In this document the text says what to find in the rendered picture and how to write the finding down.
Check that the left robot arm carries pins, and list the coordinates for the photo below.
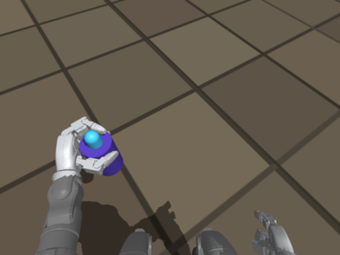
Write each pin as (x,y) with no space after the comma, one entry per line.
(61,229)

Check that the right robot hand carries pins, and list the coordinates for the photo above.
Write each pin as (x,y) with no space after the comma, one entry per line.
(274,241)

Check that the bottle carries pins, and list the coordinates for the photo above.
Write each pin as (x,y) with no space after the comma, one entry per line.
(95,145)

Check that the left robot hand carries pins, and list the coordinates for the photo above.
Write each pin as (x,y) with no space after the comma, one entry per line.
(68,154)

